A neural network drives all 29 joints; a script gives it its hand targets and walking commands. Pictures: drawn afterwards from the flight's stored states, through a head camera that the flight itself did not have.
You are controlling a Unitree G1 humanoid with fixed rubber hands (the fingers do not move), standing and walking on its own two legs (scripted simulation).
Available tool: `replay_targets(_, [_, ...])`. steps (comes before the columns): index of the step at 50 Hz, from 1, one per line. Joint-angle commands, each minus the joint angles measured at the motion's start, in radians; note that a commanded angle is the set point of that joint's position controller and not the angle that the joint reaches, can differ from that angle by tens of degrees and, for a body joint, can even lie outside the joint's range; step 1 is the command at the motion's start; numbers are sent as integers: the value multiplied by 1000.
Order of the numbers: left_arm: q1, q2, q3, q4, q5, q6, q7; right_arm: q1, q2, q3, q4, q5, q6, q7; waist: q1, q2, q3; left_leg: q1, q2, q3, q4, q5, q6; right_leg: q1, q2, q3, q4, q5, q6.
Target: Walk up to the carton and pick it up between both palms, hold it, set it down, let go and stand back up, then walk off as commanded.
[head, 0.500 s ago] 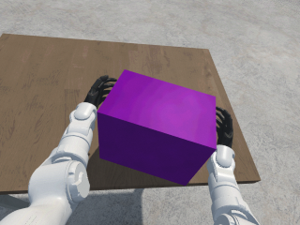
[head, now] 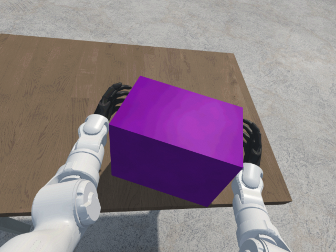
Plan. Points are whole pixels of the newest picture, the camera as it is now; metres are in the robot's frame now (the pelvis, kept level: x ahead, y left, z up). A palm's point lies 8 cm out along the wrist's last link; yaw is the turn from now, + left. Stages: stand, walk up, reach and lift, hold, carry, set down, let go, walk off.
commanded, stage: set down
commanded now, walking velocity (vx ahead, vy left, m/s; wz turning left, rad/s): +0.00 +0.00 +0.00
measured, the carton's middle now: (174, 142) +0.40 -0.03 -0.02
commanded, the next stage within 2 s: none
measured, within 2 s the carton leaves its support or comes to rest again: rests again in 0.78 s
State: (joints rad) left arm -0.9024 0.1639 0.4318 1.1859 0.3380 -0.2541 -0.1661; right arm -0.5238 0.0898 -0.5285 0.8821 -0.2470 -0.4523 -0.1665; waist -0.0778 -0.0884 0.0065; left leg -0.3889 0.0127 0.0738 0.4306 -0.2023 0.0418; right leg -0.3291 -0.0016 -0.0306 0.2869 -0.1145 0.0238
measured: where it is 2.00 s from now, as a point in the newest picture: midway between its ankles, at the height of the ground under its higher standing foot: outside the picture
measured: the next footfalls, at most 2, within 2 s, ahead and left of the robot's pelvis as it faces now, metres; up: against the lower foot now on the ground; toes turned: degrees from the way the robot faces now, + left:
none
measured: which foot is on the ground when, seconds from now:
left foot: down 0.00-1.00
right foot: down 0.00-1.00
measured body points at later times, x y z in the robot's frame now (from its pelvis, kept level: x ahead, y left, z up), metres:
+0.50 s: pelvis -0.01 +0.00 -0.01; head +0.09 +0.06 +0.42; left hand +0.45 +0.17 +0.00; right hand +0.35 -0.21 -0.01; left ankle +0.00 +0.08 -0.74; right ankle +0.01 -0.14 -0.74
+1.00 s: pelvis -0.02 +0.02 -0.05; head +0.08 +0.08 +0.39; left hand +0.45 +0.23 -0.01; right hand +0.38 -0.18 -0.02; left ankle +0.00 +0.08 -0.74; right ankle +0.01 -0.14 -0.74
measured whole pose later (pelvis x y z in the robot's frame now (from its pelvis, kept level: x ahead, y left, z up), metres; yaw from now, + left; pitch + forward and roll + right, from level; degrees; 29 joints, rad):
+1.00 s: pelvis -0.02 +0.02 -0.05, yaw -1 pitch +24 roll -6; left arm -1.04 0.34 -0.17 1.54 -0.30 -0.41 -0.05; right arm -0.84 -0.14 -0.14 1.44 0.20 -0.45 -0.20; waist -0.08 -0.01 -0.22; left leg -0.93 0.04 0.03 0.84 -0.33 0.05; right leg -0.83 0.01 -0.07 0.64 -0.22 0.04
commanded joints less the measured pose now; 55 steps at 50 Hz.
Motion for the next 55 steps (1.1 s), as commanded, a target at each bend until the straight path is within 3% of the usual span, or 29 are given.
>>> replay_targets(1, [-319, -359, -97, 118, 63, -16, -71, -382, 412, 239, 179, -146, 40, 123, 47, 179, -245, 134, 22, -56, -19, 55, -49, -23, 30, -42, 74, -58, -27])
replay_targets(4, [-330, -330, -98, 105, 67, -7, -72, -391, 388, 234, 170, -133, 51, 119, 60, 200, -258, 140, 10, -40, -16, 39, -45, -2, 24, -41, 74, -50, -24])
replay_targets(5, [-361, -377, -102, 114, 73, -19, -76, -381, 449, 213, 193, -165, 57, 123, 28, 166, -251, 161, 10, -54, -21, 36, -36, -31, 22, -38, 59, -76, -17])
replay_targets(6, [-318, -315, -59, 137, 78, -19, -70, -370, 420, 223, 189, -149, 67, 119, 58, 138, -179, 100, 1, -35, -17, -26, -25, -41, 11, -26, 54, -114, -16])
replay_targets(8, [-332, -300, -74, 132, 61, -19, -67, -396, 379, 208, 163, -151, 57, 117, 58, 174, -269, 120, 6, -42, -10, 15, -28, -18, 16, -38, 77, -75, -20])
replay_targets(9, [-333, -248, -36, 147, 68, -31, -59, -356, 363, 196, 178, -158, 64, 108, 61, 131, -244, 95, -4, -34, -7, 8, -14, -18, 8, -22, 73, -68, -16])
replay_targets(10, [-314, -281, -65, 119, 65, -18, -54, -359, 345, 171, 203, -157, 67, 94, 34, 162, -220, 121, 13, -61, -21, -12, -30, -37, 22, -42, 81, -92, -11])
replay_targets(13, [-303, -152, -98, 97, 3, -37, -18, -351, 225, 213, 204, -90, 46, 71, 57, 167, -274, 109, 19, -72, 14, 21, -34, -68, 25, -34, 107, -62, -13])
replay_targets(15, [-307, -51, -132, 88, -31, -41, 26, -329, 72, 176, 288, -39, 38, 41, 20, 206, -313, 131, 24, -84, 30, 67, -59, -104, 29, -36, 105, -48, -23])
replay_targets(17, [-283, 43, -157, 143, -100, -32, 53, -361, 42, 252, 278, 62, 60, 27, 66, 181, -283, 36, 16, -77, 52, -24, -38, -102, 26, -14, 116, -108, -25])
replay_targets(19, [-302, 28, -288, 156, -207, -42, 67, -414, 47, 305, 237, 134, 57, 9, 1, 164, -353, 10, 10, -92, 81, -29, -43, -132, 37, -16, 155, -55, -22])
replay_targets(23, [-407, 56, -378, 185, -301, -104, 92, -477, 83, 354, 304, 177, 20, -14, -2, 204, -508, -72, -4, -89, 179, 21, -52, -251, 14, -13, 217, -59, -32])
replay_targets(24, [-449, 80, -417, 130, -326, -132, 116, -514, 15, 322, 278, 188, -8, -25, -31, 269, -612, -3, 10, -125, 189, 55, -81, -287, 24, -21, 245, -18, -33])
replay_targets(25, [-468, 105, -413, 174, -346, -146, 119, -526, 2, 346, 288, 214, -18, -22, 8, 277, -675, -1, 9, -118, 229, 119, -87, -338, 20, -19, 254, -26, -37])
replay_targets(27, [-498, 136, -442, 162, -401, -182, 138, -559, -58, 321, 266, 234, -52, -29, -15, 283, -829, 4, -3, -109, 291, 176, -106, -369, 27, -34, 290, 33, -43])
replay_targets(28, [-497, 160, -473, 234, -435, -189, 142, -578, -109, 298, 310, 236, -47, -32, -55, 275, -822, -11, -1, -114, 309, 164, -111, -412, 31, -35, 298, 34, -46])
replay_targets(29, [-494, 221, -464, 281, -452, -184, 143, -570, -179, 320, 330, 266, -41, -37, -40, 267, -863, 0, -2, -112, 330, 181, -116, -389, 35, -31, 315, 47, -43])
replay_targets(30, [-498, 196, -516, 257, -471, -193, 139, -545, -166, 344, 337, 285, -43, -38, -74, 278, -890, 24, -14, -106, 330, 199, -114, -371, 34, -32, 306, 77, -45])
replay_targets(35, [-510, 305, -578, 369, -579, -197, 131, -615, -295, 425, 436, 401, -18, -39, -81, 220, -828, -35, -12, -105, 370, 209, -110, -384, 31, -33, 361, 66, -28])
replay_targets(36, [-526, 325, -583, 351, -598, -201, 127, -620, -304, 445, 422, 429, -20, -37, -56, 230, -849, -27, -14, -91, 378, 235, -118, -385, 28, -26, 362, 54, -26])
replay_targets(37, [-575, 321, -612, 336, -604, -204, 129, -652, -318, 416, 487, 425, -20, -36, -107, 256, -813, -24, -18, -98, 389, 208, -128, -425, 34, -43, 368, 36, -35])
replay_targets(39, [-573, 350, -632, 301, -636, -208, 127, -648, -375, 434, 484, 461, -29, -31, -107, 288, -863, 39, -11, -121, 407, 268, -151, -471, 40, -55, 373, 34, -36])
replay_targets(42, [-519, 385, -621, 370, -649, -200, 113, -624, -380, 466, 477, 481, -11, -31, -101, 213, -819, -26, -15, -127, 392, 191, -126, -445, 36, -48, 380, 37, -33])
replay_targets(45, [-500, 357, -682, 333, -660, -188, 109, -634, -440, 433, 553, 511, -26, -20, -148, 272, -790, 64, 10, -162, 392, 280, -180, -521, 44, -75, 388, 35, -28])
replay_targets(47, [-469, 333, -692, 300, -655, -181, 100, -595, -437, 452, 591, 526, -37, -19, -143, 314, -783, 121, -1, -153, 402, 352, -183, -541, 48, -75, 366, 44, -42])
replay_targets(48, [-485, 354, -685, 301, -657, -181, 99, -650, -427, 476, 512, 525, -37, -16, -111, 306, -837, 93, 10, -167, 406, 350, -191, -533, 38, -63, 379, 25, -30])
replay_targets(50, [-370, 326, -700, 201, -656, -177, 97, -544, -438, 469, 491, 545, -69, -6, -132, 324, -884, 228, 23, -181, 419, 505, -219, -505, 55, -84, 390, 149, -23])
replay_targets(51, [-443, 333, -718, 231, -670, -177, 99, -625, -481, 431, 521, 513, -67, 2, -157, 322, -862, 218, 40, -218, 407, 446, -232, -589, 55, -89, 396, 45, -21])
replay_targets(55, [-269, 360, -636, 163, -636, -153, 82, -428, -449, 521, 473, 560, -91, 1, -102, 292, -857, 266, 10, -185, 417, 567, -222, -455, 59, -69, 369, 183, -14])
